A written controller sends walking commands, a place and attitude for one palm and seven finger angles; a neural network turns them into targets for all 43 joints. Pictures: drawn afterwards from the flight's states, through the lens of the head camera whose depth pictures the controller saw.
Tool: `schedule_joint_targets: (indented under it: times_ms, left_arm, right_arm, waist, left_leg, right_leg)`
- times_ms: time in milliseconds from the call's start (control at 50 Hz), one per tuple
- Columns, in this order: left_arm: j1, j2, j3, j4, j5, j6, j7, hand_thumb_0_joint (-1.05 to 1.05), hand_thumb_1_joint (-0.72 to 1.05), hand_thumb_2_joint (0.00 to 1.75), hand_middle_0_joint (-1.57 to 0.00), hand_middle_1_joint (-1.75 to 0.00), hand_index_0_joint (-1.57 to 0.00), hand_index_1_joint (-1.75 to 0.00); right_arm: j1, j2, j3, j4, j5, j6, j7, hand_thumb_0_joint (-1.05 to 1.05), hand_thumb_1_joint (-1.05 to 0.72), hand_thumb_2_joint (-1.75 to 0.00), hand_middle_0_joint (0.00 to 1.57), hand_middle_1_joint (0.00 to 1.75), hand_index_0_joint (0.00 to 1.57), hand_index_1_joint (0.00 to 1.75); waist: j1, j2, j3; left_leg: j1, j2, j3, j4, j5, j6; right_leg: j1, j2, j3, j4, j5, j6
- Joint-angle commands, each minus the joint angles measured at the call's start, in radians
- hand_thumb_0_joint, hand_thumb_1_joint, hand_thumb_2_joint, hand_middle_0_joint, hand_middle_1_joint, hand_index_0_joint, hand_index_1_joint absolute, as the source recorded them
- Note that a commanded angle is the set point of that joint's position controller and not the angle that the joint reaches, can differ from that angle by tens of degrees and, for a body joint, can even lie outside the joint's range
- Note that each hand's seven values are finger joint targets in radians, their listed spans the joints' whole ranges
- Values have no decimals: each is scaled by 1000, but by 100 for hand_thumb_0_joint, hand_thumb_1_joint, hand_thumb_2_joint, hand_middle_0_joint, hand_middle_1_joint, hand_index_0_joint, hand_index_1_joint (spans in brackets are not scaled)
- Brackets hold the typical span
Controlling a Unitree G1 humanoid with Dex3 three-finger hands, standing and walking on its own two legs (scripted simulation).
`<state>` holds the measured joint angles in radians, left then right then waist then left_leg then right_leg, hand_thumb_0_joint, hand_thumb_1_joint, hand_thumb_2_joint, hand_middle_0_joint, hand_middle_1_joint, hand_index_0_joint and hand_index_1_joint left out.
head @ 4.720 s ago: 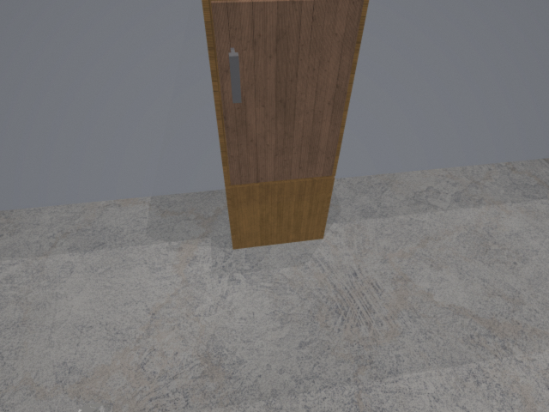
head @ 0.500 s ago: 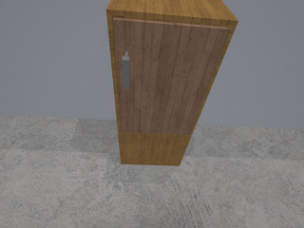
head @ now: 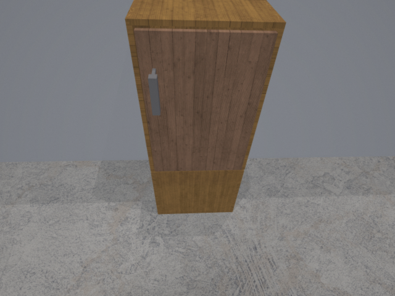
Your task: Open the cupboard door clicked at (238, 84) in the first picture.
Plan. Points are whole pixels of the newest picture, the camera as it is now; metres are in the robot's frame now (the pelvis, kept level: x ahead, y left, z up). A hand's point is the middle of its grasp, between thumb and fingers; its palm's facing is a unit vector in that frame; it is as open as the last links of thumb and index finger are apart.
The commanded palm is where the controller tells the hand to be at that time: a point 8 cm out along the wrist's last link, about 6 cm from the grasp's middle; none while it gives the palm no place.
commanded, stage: come to a stop and stand still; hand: left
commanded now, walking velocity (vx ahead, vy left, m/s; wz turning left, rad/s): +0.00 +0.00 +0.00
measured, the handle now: (155, 91) +0.66 +0.16 +0.07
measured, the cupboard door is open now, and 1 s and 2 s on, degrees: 0 0 0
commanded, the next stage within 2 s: look again from close up in 0.18 s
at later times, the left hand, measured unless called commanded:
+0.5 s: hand out of the picture +0.01 +0.19 -0.18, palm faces +0.05 -0.97 -0.22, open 7.4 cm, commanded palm none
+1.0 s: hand out of the picture +0.02 +0.24 -0.17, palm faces +0.00 -0.97 -0.26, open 7.4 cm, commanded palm none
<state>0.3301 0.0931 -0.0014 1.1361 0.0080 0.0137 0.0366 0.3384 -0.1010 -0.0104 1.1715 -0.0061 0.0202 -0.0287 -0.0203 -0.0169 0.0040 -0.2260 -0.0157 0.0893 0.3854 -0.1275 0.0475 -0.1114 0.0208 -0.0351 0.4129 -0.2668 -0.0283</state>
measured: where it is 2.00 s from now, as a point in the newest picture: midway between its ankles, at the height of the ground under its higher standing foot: outside the picture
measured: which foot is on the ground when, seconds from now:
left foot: down 0.00-1.00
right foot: down 0.00-1.00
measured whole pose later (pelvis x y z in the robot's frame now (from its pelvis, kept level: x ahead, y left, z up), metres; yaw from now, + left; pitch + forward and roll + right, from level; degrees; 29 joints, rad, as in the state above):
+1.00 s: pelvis -0.01 +0.03 +0.00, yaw +0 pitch -2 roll -1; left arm 0.28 0.25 0.00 1.02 0.02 0.01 0.03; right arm 0.22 -0.25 -0.02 1.04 -0.01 0.00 0.00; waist -0.01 -0.02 0.00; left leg -0.25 -0.04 0.10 0.41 -0.13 0.08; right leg -0.14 -0.01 -0.03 0.44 -0.27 0.01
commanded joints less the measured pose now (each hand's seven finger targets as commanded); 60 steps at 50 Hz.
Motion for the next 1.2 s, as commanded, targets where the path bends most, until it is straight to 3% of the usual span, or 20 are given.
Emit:
schedule_joint_targets:
  times_ms: [0, 120, 240, 260, 280, 300, 320, 360, 380, 440, 520, 580, 780, 900, 920, 940, 1000, 1060, 1120, 1180]
  left_arm:
    - [95, 87, 15, -11, 3, -13, 9, 0, 90, 90, -20, -30, -20, -30]
    - [117, 76, 15, -6, 4, -14, 8, 0, 90, 90, -20, -30, -20, -30]
    - [132, 73, 10, 2, 2, -24, 9, 0, 90, 90, -20, -30, -20, -30]
    - [70, 258, -5, -95, 26, -46, 10, 0, 90, 90, -20, -30, -20, -30]
    - [52, 202, 22, -102, 16, -51, 16, 0, 90, 90, -20, -30, -20, -30]
    - [53, 184, 24, -91, 22, -58, 18, 0, 90, 90, -20, -30, -20, -30]
    - [57, 189, 18, -103, 12, -59, 17, 0, 90, 90, -20, -30, -20, -30]
    - [57, 167, 20, -122, 13, -50, 18, 0, 90, 90, -20, -30, -20, -30]
    - [49, 165, 20, -126, 12, -46, 19, 0, 90, 90, -20, -30, -20, -30]
    - [52, 182, 24, -143, 12, -47, 21, 0, 90, 90, -20, -30, -20, -30]
    - [50, 216, 29, -161, 10, -42, 20, 0, 90, 90, -20, -30, -20, -30]
    - [21, 246, 34, -180, 12, -41, 17, 0, 90, 90, -20, -30, -20, -30]
    - [-44, 294, 34, -194, 16, -33, 1, 0, 90, 90, -20, -30, -20, -30]
    - [-32, 294, 29, -168, 17, -28, -4, 0, 90, 90, -20, -30, -20, -30]
    - [-4, 245, 18, -148, 14, -21, -3, 0, 90, 90, -20, -30, -20, -30]
    - [25, 212, 8, -131, 15, -14, -2, 0, 90, 90, -20, -30, -20, -30]
    - [65, 210, 13, -121, 24, 4, -9, 0, 90, 90, -20, -30, -20, -30]
    - [99, 201, 19, -116, 27, 15, -20, 0, 90, 90, -20, -30, -20, -30]
    - [133, 174, 25, -107, 23, 21, -26, 0, 90, 90, -20, -30, -20, -30]
    - [206, 162, 36, -87, 22, 15, -27, 0, 90, 90, -20, -30, -20, -30]
  right_arm:
    - [47, -89, -14, -26, -7, -14, -10, 0, -90, -90, 20, 30, 20, 30]
    - [53, -89, -16, -27, -7, -17, -11, 0, -90, -90, 20, 30, 20, 30]
    - [43, -89, -14, -27, -3, -26, -12, 0, -90, -90, 20, 30, 20, 30]
    - [-21, -225, -19, -172, -10, -35, 5, 0, -90, -90, 20, 30, 20, 30]
    - [-46, -212, -34, -188, -16, -53, -1, 0, -90, -90, 20, 30, 20, 30]
    - [-33, -185, -38, -171, -18, -58, -6, 0, -90, -90, 20, 30, 20, 30]
    - [-4, -177, -32, -174, -16, -54, -6, 0, -90, -90, 20, 30, 20, 30]
    - [19, -146, -27, -192, -18, -42, -3, 0, -90, -90, 20, 30, 20, 30]
    - [16, -142, -26, -193, -17, -39, -3, 0, -90, -90, 20, 30, 20, 30]
    - [-6, -182, -32, -205, -12, -45, -3, 0, -90, -90, 20, 30, 20, 30]
    - [-39, -220, -35, -213, -11, -50, -4, 0, -90, -90, 20, 30, 20, 30]
    - [-82, -246, -38, -222, -10, -53, -2, 0, -90, -90, 20, 30, 20, 30]
    - [-147, -299, -38, -223, -13, -50, 13, 0, -90, -90, 20, 30, 20, 30]
    - [-152, -313, -36, -200, -11, -48, 16, 0, -90, -90, 20, 30, 20, 30]
    - [-133, -266, -24, -185, -12, -42, 18, 0, -90, -90, 20, 30, 20, 30]
    - [-112, -240, -17, -171, -13, -34, 18, 0, -90, -90, 20, 30, 20, 30]
    - [-86, -277, -34, -162, -14, -17, 12, 0, -90, -90, 20, 30, 20, 30]
    - [-61, -301, -50, -163, -16, -11, 6, 0, -90, -90, 20, 30, 20, 30]
    - [-37, -296, -60, -155, -19, -11, 0, 0, -90, -90, 20, 30, 20, 30]
    - [-53, -264, -64, -154, -16, -10, -1, 0, -90, -90, 20, 30, 20, 30]
  waist:
    - [12, 28, 142]
    - [15, 31, 122]
    - [14, 18, 83]
    - [-15, -4, 173]
    - [13, 9, 43]
    - [-7, 46, -19]
    - [-11, 31, -46]
    - [-19, 0, -38]
    - [-17, -14, 2]
    - [1, 1, 42]
    - [16, 6, 32]
    - [21, 34, 40]
    - [21, 33, 46]
    - [24, 47, 22]
    - [21, 43, 20]
    - [21, 49, 25]
    - [19, 92, 51]
    - [22, 99, 67]
    - [24, 93, 57]
    - [53, 35, 60]
  left_leg:
    - [5, 115, -172, -112, -218, -15]
    - [10, 123, -182, -123, -226, -12]
    - [48, 127, -173, -105, -141, -10]
    - [-7, 83, -166, -15, -56, -28]
    - [-10, 103, -182, 48, -112, -11]
    - [15, 101, -173, 77, -51, -8]
    - [28, 95, -169, 100, -43, -4]
    - [-3, 85, -152, 127, -62, -2]
    - [-17, 85, -149, 123, -45, 1]
    - [-23, 111, -163, 86, 46, 18]
    - [-2, 127, -164, 76, 147, 32]
    - [1, 130, -167, 53, 132, 32]
    - [-10, 141, -204, -75, -135, 18]
    - [6, 152, -223, -128, -195, 13]
    - [4, 157, -230, -144, -249, 7]
    - [-6, 162, -240, -160, -315, 5]
    - [-28, 211, -338, -237, -519, 31]
    - [-30, 251, -401, -262, -551, 73]
    - [-48, 256, -389, -262, -507, 82]
    - [-164, 185, -284, -184, -458, 30]
  right_leg:
    - [-197, -110, 121, -135, -134, -10]
    - [-198, -104, 115, -119, -113, -9]
    - [-173, -111, 120, -114, -29, -9]
    - [-207, -102, 76, -88, 9, -25]
    - [-205, -137, 126, -52, -67, -34]
    - [-179, -152, 135, -53, -5, -45]
    - [-163, -157, 137, -61, 3, -49]
    - [-175, -159, 141, -60, -14, -52]
    - [-183, -152, 133, -50, 4, -54]
    - [-161, -118, 105, 3, 112, -45]
    - [-127, -106, 86, 33, 177, -32]
    - [-122, -109, 92, 17, 159, -28]
    - [-114, -111, 91, -37, 35, -19]
    - [-95, -112, 83, -43, 28, -12]
    - [-95, -109, 65, -39, -1, -1]
    - [-96, -99, 54, -29, -40, 6]
    - [-142, -56, 3, 61, -143, 7]
    - [-180, -43, -12, 133, -166, -1]
    - [-160, -40, -12, 136, -163, -7]
    - [3, -43, -17, -53, -92, -18]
